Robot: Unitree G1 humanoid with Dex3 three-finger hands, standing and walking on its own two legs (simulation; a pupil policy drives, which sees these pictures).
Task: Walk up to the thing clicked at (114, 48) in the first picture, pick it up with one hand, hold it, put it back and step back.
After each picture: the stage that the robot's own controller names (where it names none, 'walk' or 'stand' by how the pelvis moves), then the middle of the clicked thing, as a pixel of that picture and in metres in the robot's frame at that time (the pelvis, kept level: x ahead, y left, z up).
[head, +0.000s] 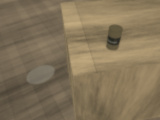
stand; (113, 37) +0.67 -0.14 +0.00
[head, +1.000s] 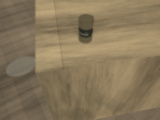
sink last; (85, 29) +0.63 +0.02 +0.03
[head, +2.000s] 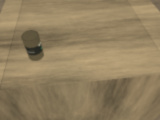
stand; (33, 46) +0.53 +0.23 +0.03
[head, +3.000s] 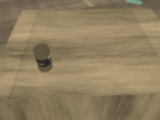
stand; (43, 58) +0.53 +0.21 -0.01
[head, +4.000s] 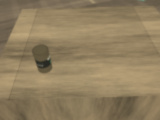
stand; (42, 59) +0.51 +0.21 -0.01
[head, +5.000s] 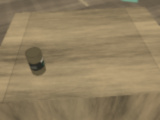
stand; (36, 61) +0.51 +0.23 -0.01
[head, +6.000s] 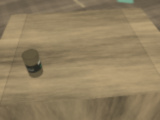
stand; (33, 63) +0.50 +0.24 -0.01
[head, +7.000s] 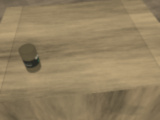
rise first; (30, 58) +0.50 +0.25 +0.00
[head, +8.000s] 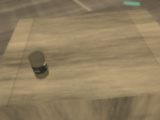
go down; (39, 65) +0.50 +0.25 +0.00
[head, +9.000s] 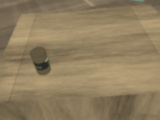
go down; (41, 61) +0.50 +0.24 +0.00
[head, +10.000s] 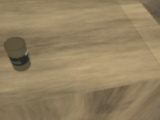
go down; (18, 55) +0.48 +0.23 +0.03
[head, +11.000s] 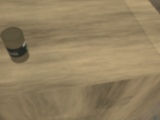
close in; (16, 46) +0.50 +0.23 +0.05
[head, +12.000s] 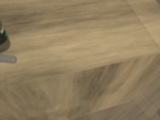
close; out of the picture +0.51 +0.25 +0.08
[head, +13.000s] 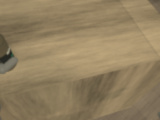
lift; (0, 53) +0.45 +0.23 +0.07
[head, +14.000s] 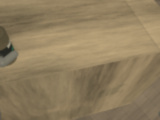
lift; (0, 47) +0.46 +0.23 +0.08
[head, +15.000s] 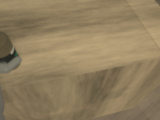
lift; (4, 52) +0.44 +0.23 +0.08
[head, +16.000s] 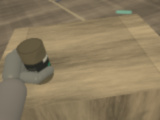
lift; (36, 62) +0.32 +0.14 +0.22
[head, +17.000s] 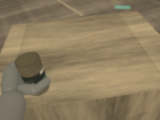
hold; (33, 74) +0.32 +0.17 +0.16
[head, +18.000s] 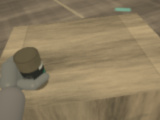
hold; (32, 69) +0.33 +0.17 +0.18
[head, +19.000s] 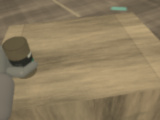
crouch; (21, 58) +0.37 +0.20 +0.19
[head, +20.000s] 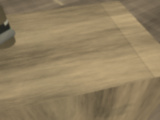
lower; out of the picture +0.47 +0.24 +0.21
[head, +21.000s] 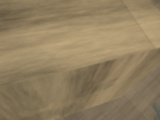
lower; out of the picture +0.51 +0.25 +0.08
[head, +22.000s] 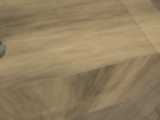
lower; out of the picture +0.49 +0.24 +0.07
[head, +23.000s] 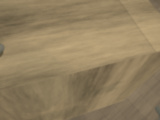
lower; out of the picture +0.49 +0.25 +0.08
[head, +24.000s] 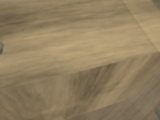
lower; out of the picture +0.49 +0.25 +0.08
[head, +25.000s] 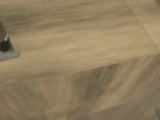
open; out of the picture +0.48 +0.23 +0.08
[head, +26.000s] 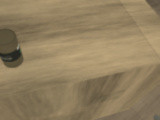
sink last; (9, 49) +0.47 +0.22 +0.06
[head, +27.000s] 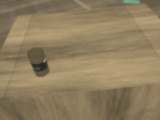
stand; (39, 62) +0.49 +0.24 +0.04
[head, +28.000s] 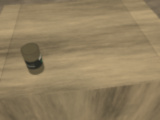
stand; (33, 59) +0.48 +0.22 +0.04
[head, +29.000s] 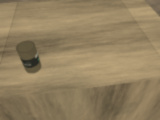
stand; (29, 57) +0.47 +0.23 +0.05
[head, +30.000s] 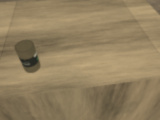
stand; (28, 57) +0.47 +0.23 +0.06
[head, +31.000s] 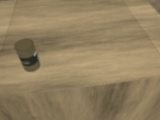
stand; (28, 56) +0.47 +0.23 +0.06
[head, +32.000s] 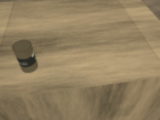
stand; (26, 57) +0.48 +0.23 +0.06
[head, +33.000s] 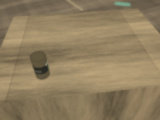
stand; (40, 65) +0.50 +0.21 +0.00
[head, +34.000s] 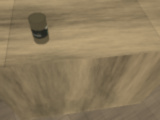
walk; (39, 29) +0.59 +0.18 +0.02
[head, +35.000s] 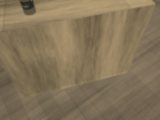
walk; (27, 2) +0.83 +0.31 +0.03
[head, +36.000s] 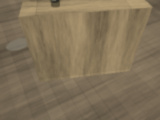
stand; out of the picture +1.12 +0.24 +0.01
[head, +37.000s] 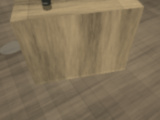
stand; (46, 0) +1.10 +0.27 -0.01
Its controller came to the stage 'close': yes
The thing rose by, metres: 0.22
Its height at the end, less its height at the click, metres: +0.00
